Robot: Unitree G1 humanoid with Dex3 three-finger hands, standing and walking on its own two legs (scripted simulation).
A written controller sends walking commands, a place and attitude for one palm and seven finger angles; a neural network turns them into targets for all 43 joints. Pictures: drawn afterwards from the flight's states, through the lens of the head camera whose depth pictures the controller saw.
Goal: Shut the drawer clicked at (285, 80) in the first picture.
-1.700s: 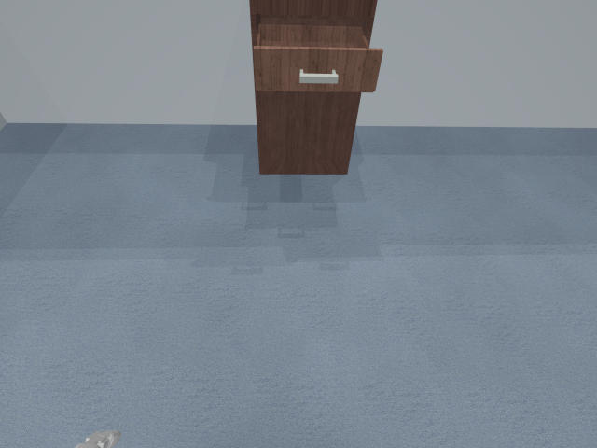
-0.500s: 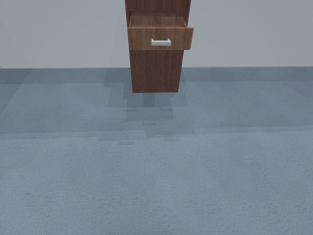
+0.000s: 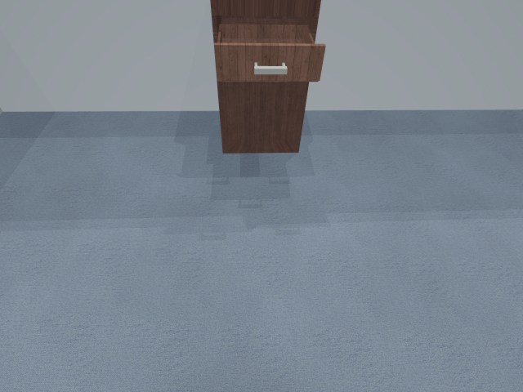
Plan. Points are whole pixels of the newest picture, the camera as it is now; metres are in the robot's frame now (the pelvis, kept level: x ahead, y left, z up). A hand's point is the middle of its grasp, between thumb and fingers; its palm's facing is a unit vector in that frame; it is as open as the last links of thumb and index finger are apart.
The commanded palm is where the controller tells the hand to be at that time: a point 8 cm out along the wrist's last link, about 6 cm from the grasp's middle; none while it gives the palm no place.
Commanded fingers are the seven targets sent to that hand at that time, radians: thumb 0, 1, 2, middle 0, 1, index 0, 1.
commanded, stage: walk to a spot facing it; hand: left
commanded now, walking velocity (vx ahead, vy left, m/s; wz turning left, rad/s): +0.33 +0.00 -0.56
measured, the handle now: (270, 67) +1.23 +0.04 -0.08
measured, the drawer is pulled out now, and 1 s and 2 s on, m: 0.30 0.30 0.30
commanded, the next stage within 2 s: turn to face it in 1.58 s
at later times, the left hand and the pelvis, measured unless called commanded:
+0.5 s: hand out of the picture +0.09 +0.12 -0.17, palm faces -0.13 -0.98 -0.18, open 7.4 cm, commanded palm none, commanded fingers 0.00 0.90 0.90 -0.20 -0.30 -0.20 -0.30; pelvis +0.12 -0.05 -0.01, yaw -12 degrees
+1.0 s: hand (213, 259) +0.44 +0.14 -0.19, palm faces -0.30 -0.94 -0.17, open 7.4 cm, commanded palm none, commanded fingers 0.00 0.90 0.90 -0.20 -0.30 -0.20 -0.30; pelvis +0.35 -0.03 -0.01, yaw -23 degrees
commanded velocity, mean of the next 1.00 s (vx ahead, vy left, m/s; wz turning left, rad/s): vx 0.36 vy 0.00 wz -0.35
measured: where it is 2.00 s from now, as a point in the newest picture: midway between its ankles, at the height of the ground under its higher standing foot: (319, 292)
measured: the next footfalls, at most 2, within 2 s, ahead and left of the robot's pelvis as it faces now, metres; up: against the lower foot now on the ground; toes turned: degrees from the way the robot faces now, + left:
left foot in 0.78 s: +0.44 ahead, +0.02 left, +0.00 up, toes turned -10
right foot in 1.42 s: +0.58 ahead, -0.29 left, +0.00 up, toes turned -41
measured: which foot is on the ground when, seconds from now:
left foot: down 0.00-0.30, up 0.32-0.76, down 0.78-1.00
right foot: down 0.00-0.78, up 0.80-1.00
